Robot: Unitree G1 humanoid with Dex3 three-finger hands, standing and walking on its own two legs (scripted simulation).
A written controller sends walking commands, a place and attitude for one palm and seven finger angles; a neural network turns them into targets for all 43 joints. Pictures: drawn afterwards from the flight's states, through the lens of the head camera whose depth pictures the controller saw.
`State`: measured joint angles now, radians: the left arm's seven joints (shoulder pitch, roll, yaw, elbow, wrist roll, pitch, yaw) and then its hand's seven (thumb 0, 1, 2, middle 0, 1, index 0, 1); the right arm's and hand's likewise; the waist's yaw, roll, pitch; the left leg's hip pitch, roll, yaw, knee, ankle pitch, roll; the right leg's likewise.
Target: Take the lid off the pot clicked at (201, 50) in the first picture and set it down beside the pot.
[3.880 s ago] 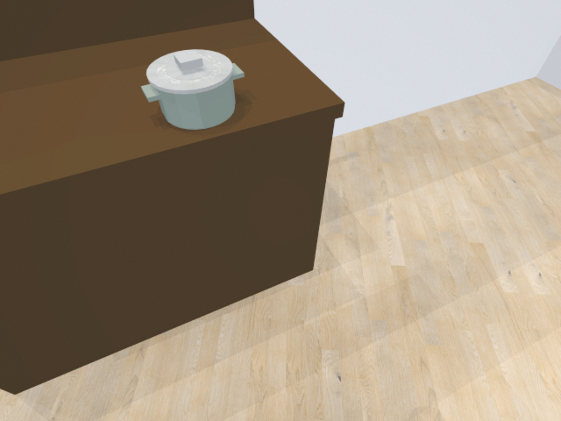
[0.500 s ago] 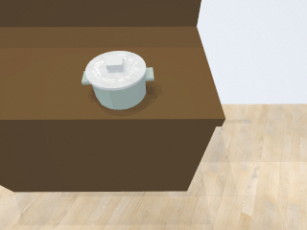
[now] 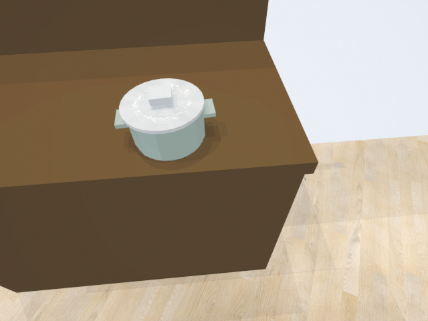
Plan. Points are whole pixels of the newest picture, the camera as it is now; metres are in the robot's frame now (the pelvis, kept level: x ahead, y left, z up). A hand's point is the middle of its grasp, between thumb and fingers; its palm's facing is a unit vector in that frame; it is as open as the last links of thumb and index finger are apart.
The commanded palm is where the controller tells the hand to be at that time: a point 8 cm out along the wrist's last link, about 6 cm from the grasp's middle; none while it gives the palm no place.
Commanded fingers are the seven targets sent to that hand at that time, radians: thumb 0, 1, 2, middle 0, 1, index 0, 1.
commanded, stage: come to a stop and stand still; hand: left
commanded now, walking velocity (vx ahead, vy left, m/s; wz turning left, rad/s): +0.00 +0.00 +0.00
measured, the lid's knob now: (160, 95) +0.50 +0.14 +0.16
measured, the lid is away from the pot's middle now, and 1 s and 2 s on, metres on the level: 0.00 0.00 0.00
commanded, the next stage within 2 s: look again from close up in 0.54 s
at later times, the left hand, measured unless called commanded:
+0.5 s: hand out of the picture +0.07 +0.16 -0.17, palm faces +0.01 -0.97 -0.22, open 7.4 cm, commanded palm none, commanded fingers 0.00 0.90 0.90 -0.20 -0.30 -0.20 -0.30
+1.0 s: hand out of the picture +0.07 +0.15 -0.17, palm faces +0.03 -0.98 -0.21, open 7.4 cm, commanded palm none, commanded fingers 0.00 0.90 0.90 -0.20 -0.30 -0.20 -0.30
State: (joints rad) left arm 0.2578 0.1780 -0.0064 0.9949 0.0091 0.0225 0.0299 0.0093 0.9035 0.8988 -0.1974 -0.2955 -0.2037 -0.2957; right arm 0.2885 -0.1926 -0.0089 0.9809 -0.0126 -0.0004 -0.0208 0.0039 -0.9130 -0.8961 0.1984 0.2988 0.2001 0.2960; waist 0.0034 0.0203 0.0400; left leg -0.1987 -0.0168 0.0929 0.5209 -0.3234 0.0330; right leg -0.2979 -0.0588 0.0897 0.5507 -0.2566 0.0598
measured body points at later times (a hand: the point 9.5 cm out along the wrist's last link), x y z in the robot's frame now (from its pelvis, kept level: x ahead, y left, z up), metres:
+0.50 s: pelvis +0.03 -0.02 +0.00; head +0.06 -0.03 +0.45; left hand +0.07 +0.21 -0.15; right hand +0.06 -0.25 -0.16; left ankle -0.03 +0.10 -0.73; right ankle +0.02 -0.16 -0.73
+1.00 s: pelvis +0.03 -0.03 +0.00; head +0.06 -0.03 +0.45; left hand +0.07 +0.20 -0.15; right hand +0.05 -0.26 -0.15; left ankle -0.03 +0.10 -0.73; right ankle +0.02 -0.16 -0.73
